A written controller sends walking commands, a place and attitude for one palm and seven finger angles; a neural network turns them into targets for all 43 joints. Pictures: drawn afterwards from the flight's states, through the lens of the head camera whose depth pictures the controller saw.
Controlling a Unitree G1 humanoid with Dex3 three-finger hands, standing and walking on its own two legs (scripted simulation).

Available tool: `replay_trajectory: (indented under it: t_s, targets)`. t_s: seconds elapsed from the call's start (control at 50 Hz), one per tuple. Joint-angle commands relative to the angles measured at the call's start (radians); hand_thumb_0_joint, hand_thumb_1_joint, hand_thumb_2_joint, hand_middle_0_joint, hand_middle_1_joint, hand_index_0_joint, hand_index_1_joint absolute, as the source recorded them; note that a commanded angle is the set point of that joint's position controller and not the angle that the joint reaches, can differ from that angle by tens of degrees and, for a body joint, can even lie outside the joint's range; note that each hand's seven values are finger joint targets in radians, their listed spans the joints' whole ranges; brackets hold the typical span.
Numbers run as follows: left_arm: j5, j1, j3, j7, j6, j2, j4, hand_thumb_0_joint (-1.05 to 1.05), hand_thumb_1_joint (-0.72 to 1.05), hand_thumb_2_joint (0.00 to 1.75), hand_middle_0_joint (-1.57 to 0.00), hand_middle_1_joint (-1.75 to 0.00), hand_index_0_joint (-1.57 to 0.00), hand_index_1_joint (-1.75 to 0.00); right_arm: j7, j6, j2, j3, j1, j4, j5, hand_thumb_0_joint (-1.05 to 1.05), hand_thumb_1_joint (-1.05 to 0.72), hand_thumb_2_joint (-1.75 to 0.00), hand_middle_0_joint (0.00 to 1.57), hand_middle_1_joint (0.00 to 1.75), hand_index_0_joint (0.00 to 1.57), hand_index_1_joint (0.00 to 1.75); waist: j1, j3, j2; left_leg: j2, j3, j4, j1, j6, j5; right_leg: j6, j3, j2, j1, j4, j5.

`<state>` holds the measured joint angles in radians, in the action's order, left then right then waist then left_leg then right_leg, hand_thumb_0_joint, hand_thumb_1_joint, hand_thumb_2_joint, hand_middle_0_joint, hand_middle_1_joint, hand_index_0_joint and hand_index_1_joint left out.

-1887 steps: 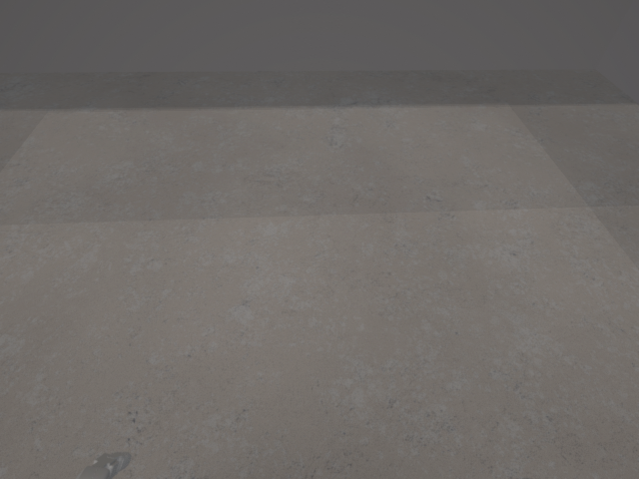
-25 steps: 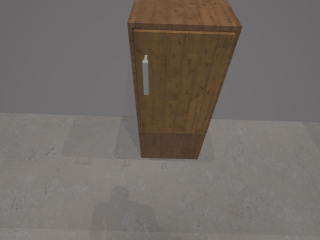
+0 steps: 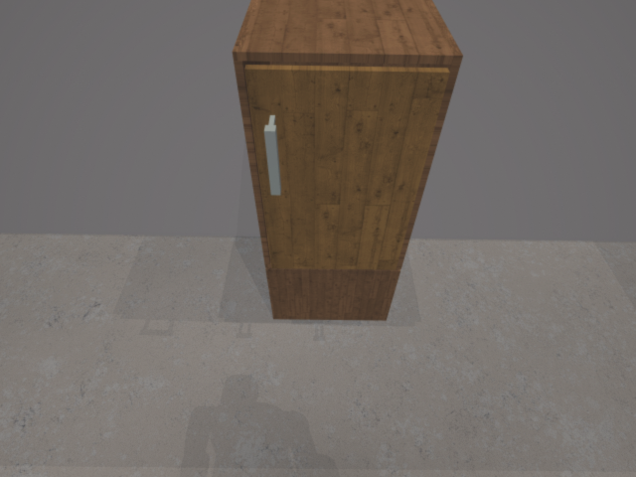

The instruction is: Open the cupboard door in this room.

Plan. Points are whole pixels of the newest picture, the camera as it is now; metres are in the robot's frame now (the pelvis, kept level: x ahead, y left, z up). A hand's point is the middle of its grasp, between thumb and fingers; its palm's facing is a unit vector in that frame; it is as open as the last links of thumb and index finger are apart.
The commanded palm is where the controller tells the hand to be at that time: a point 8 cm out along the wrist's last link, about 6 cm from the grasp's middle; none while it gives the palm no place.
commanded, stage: look again from close up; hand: left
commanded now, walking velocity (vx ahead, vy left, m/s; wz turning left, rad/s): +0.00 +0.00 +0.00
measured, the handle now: (274, 156) +0.70 +0.13 -0.01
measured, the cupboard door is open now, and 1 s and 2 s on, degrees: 0 0 0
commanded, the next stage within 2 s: shuffle to correct the standing spot in 0.20 s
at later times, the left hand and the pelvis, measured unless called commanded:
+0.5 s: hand out of the picture +0.02 +0.15 -0.19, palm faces +0.05 -0.98 -0.17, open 7.4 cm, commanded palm none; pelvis +0.04 -0.01 -0.01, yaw +1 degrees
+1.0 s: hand (253, 435) +0.22 +0.12 -0.18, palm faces +0.07 -0.97 -0.24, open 7.3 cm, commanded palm none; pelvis +0.15 -0.08 -0.02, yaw +3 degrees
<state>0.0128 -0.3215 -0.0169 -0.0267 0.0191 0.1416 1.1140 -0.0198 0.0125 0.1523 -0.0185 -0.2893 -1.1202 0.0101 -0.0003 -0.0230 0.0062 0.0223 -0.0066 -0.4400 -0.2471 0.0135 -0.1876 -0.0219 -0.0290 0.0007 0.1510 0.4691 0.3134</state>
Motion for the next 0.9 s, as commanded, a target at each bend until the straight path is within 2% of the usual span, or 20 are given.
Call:
replay_trajectory:
  t_s: [0.0,0.28,0.34,0.4,0.46,0.5,0.52,0.54,0.56,0.58,0.6,0.62,0.64,0.7,0.74,0.8,0.82,0.84,0.86,0.88]
  targets:
    - [-0.002,-0.07,0.018,-0.007,0.013,0.111,-0.024,0.0,0.9,0.9,-0.2,-0.3,-0.2,-0.3,-0.013,0.023,0.092,0.014,-0.039,0.03,-0.002,0.0,-0.9,-0.9,0.2,0.3,0.2,0.3,-0.006,-0.014,0.003,-0.102,0.082,0.051,0.038,0.031,0.12,-0.025,0.096,0.105,0.053,-0.111,-0.138]
    - [0.0,-0.072,0.022,-0.009,0.012,0.108,-0.019,0.0,0.9,0.9,-0.2,-0.3,-0.2,-0.3,-0.021,0.022,0.09,0.011,-0.023,0.021,-0.001,0.0,-0.9,-0.9,0.2,0.3,0.2,0.3,-0.009,-0.021,0.007,-0.108,0.07,0.041,0.057,0.027,0.172,-0.022,0.09,0.107,0.024,-0.108,-0.247]
    - [0.007,-0.092,0.03,-0.002,0.005,0.111,-0.011,0.0,0.9,0.9,-0.2,-0.3,-0.2,-0.3,-0.016,0.017,0.095,0.016,-0.033,0.018,0.005,0.0,-0.9,-0.9,0.2,0.3,0.2,0.3,-0.015,-0.028,0.046,-0.094,0.049,-0.008,0.014,0.035,-0.005,-0.041,0.096,0.099,0.014,-0.107,-0.013]
    - [0.007,-0.112,0.044,0.005,-0.003,0.126,-0.011,0.0,0.9,0.9,-0.2,-0.3,-0.2,-0.3,-0.009,0.015,0.079,0.017,-0.008,0.037,0.012,0.0,-0.9,-0.9,0.2,0.3,0.2,0.3,-0.022,-0.124,0.103,-0.051,-0.006,-0.098,-0.125,0.023,-0.145,-0.084,0.167,0.136,0.026,-0.17,0.181]
    - [0.01,-0.134,0.055,0.004,0.002,0.141,-0.015,0.0,0.9,0.9,-0.2,-0.3,-0.2,-0.3,-0.007,0.02,0.064,0.021,0.002,0.052,0.015,0.0,-0.9,-0.9,0.2,0.3,0.2,0.3,-0.019,-0.143,0.134,-0.047,-0.059,-0.222,-0.181,0.016,-0.171,-0.137,0.227,0.205,0.004,-0.183,0.066]
    - [0.012,-0.122,0.06,0.006,0.007,0.143,-0.019,0.0,0.9,0.9,-0.2,-0.3,-0.2,-0.3,-0.007,0.032,0.057,0.022,-0.034,0.046,0.014,0.0,-0.9,-0.9,0.2,0.3,0.2,0.3,0.004,-0.118,0.076,-0.054,-0.066,-0.16,-0.104,0.022,-0.128,-0.139,0.165,0.187,0.009,-0.085,-0.121]
    - [0.01,-0.108,0.056,0.009,0.007,0.13,-0.022,0.0,0.9,0.9,-0.2,-0.3,-0.2,-0.3,-0.008,0.038,0.069,0.023,-0.093,0.026,0.014,0.0,-0.9,-0.9,0.2,0.3,0.2,0.3,0.031,-0.091,0.006,-0.075,-0.041,-0.088,0.01,0.039,-0.015,-0.111,0.09,0.134,0.062,0.022,-0.186]
    - [0.008,-0.089,0.052,0.012,0.01,0.103,-0.035,0.0,0.9,0.9,-0.2,-0.3,-0.2,-0.3,-0.014,0.045,0.114,0.033,-0.185,-0.007,0.018,0.0,-0.9,-0.9,0.2,0.3,0.2,0.3,0.06,-0.069,-0.129,-0.164,0.106,-0.03,0.149,0.097,0.156,-0.071,-0.005,0.05,0.174,0.216,-0.205]
    - [0.004,-0.045,0.047,0.014,0.019,0.078,-0.062,0.0,0.9,0.9,-0.2,-0.3,-0.2,-0.3,-0.028,0.05,0.177,0.051,-0.311,-0.04,0.026,0.0,-0.9,-0.9,0.2,0.3,0.2,0.3,0.097,-0.019,-0.292,-0.325,0.356,0.036,0.314,0.207,0.416,-0.033,-0.076,-0.023,0.362,0.449,0.024]
    - [0.007,0.035,0.049,0.014,0.027,0.094,-0.1,0.0,0.9,0.9,-0.2,-0.3,-0.2,-0.3,-0.039,0.048,0.188,0.049,-0.379,-0.059,0.026,0.0,-0.9,-0.9,0.2,0.3,0.2,0.3,0.123,-0.043,-0.296,-0.407,0.462,0.069,0.397,0.283,0.692,-0.035,-0.017,-0.03,0.531,0.649,0.295]
    - [0.008,0.075,0.059,0.013,0.027,0.108,-0.113,0.0,0.9,0.9,-0.2,-0.3,-0.2,-0.3,-0.043,0.049,0.172,0.044,-0.374,-0.062,0.025,0.0,-0.9,-0.9,0.2,0.3,0.2,0.3,0.113,-0.074,-0.195,-0.431,0.436,0.06,0.359,0.304,0.751,-0.043,0.04,0.02,0.575,0.742,0.28]
    - [0.011,0.079,0.064,0.018,0.023,0.099,-0.115,0.0,0.9,0.9,-0.2,-0.3,-0.2,-0.3,-0.044,0.055,0.144,0.042,-0.317,-0.041,0.023,0.0,-0.9,-0.9,0.2,0.3,0.2,0.3,0.084,-0.094,-0.109,-0.426,0.382,0.078,0.275,0.284,0.669,-0.041,0.061,0.054,0.56,0.748,0.233]
    - [0.012,0.085,0.062,0.027,0.019,0.085,-0.121,0.0,0.9,0.9,-0.2,-0.3,-0.2,-0.3,-0.043,0.06,0.128,0.043,-0.262,-0.019,0.022,0.0,-0.9,-0.9,0.2,0.3,0.2,0.3,0.059,-0.121,-0.063,-0.406,0.34,0.102,0.211,0.257,0.59,-0.032,0.058,0.076,0.547,0.715,0.188]
    - [0.007,0.053,0.062,0.047,0.0,0.038,-0.12,0.0,0.9,0.9,-0.2,-0.3,-0.2,-0.3,-0.04,0.07,0.136,0.047,-0.168,0.013,0.02,0.0,-0.9,-0.9,0.2,0.3,0.2,0.3,0.01,-0.089,-0.15,-0.316,0.182,0.165,0.114,0.19,0.411,-0.006,0.018,0.086,0.438,0.583,0.074]
    - [0.005,0.079,0.063,0.054,-0.003,0.038,-0.136,0.0,0.9,0.9,-0.2,-0.3,-0.2,-0.3,-0.034,0.067,0.141,0.052,-0.14,0.024,0.023,0.0,-0.9,-0.9,0.2,0.3,0.2,0.3,0.009,-0.095,-0.163,-0.276,0.105,0.175,0.05,0.161,0.336,-0.003,-0.026,0.079,0.354,0.433,0.031]
    - [0.005,0.062,0.071,0.057,0.003,0.044,-0.13,0.0,0.9,0.9,-0.2,-0.3,-0.2,-0.3,-0.024,0.049,0.176,0.072,-0.106,0.037,0.026,0.0,-0.9,-0.9,0.2,0.3,0.2,0.3,-0.005,-0.071,-0.164,-0.26,0.08,0.134,-0.006,0.129,0.176,-0.002,-0.084,0.039,0.198,0.248,-0.039]
    - [0.005,0.026,0.079,0.055,0.007,0.058,-0.119,0.0,0.9,0.9,-0.2,-0.3,-0.2,-0.3,-0.021,0.042,0.183,0.077,-0.103,0.038,0.024,0.0,-0.9,-0.9,0.2,0.3,0.2,0.3,-0.024,-0.049,-0.139,-0.255,0.075,0.085,-0.026,0.112,0.136,-0.003,-0.093,0.029,0.118,0.173,-0.085]
    - [0.008,-0.037,0.085,0.05,0.013,0.089,-0.098,0.0,0.9,0.9,-0.2,-0.3,-0.2,-0.3,-0.016,0.037,0.175,0.078,-0.111,0.037,0.022,0.0,-0.9,-0.9,0.2,0.3,0.2,0.3,-0.049,-0.018,-0.072,-0.218,0.046,-0.003,-0.055,0.086,0.111,-0.002,-0.106,0.008,0.009,0.107,-0.122]
    - [0.011,-0.134,0.096,0.043,0.025,0.133,-0.067,0.0,0.9,0.9,-0.2,-0.3,-0.2,-0.3,-0.008,0.036,0.156,0.075,-0.124,0.035,0.016,0.0,-0.9,-0.9,0.2,0.3,0.2,0.3,-0.091,0.038,0.037,-0.168,-0.001,-0.163,-0.114,0.055,0.036,-0.008,-0.053,0.044,-0.138,0.053,-0.112]
    - [0.017,-0.219,0.118,0.028,0.034,0.236,-0.047,0.0,0.9,0.9,-0.2,-0.3,-0.2,-0.3,0.0,0.035,0.081,0.06,-0.171,0.046,0.008,0.0,-0.9,-0.9,0.2,0.3,0.2,0.3,-0.117,0.139,0.32,-0.057,-0.099,-0.461,-0.279,0.011,-0.278,-0.083,0.251,0.285,-0.299,-0.06,-0.018]
